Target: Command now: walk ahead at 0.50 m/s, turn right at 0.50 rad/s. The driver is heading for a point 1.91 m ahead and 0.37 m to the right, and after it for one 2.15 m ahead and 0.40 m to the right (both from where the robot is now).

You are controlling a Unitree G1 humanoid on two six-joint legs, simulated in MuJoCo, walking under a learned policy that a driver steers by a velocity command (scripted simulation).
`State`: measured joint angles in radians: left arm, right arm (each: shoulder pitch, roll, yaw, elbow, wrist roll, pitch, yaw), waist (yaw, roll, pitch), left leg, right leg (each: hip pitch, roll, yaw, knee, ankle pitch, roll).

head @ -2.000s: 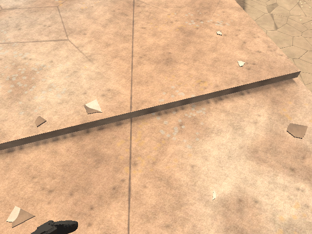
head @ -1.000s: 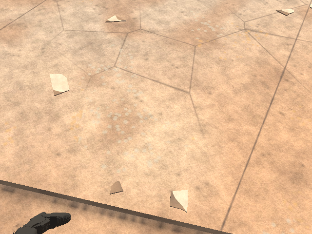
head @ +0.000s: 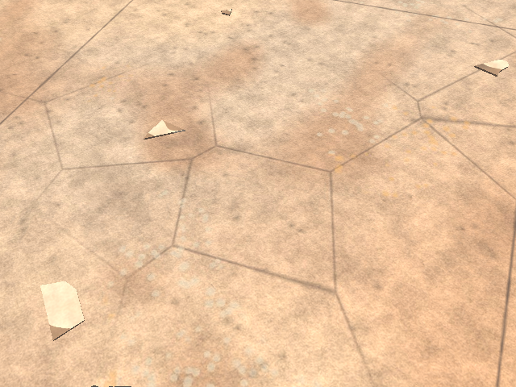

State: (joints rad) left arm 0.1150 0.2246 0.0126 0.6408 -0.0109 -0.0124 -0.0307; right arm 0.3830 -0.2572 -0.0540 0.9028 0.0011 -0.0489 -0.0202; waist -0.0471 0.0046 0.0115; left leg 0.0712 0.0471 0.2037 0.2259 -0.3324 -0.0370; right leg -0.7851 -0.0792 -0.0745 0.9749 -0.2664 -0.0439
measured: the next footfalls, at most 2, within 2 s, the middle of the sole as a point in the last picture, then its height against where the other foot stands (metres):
right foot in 0.04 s outside the picture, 0.05 m higher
left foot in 0.54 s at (246, 373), level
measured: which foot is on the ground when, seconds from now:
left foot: down 0.00-0.06, up 0.08-0.52, down 0.54-1.00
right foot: up 0.00-0.02, down 0.04-0.54, up 0.56-1.00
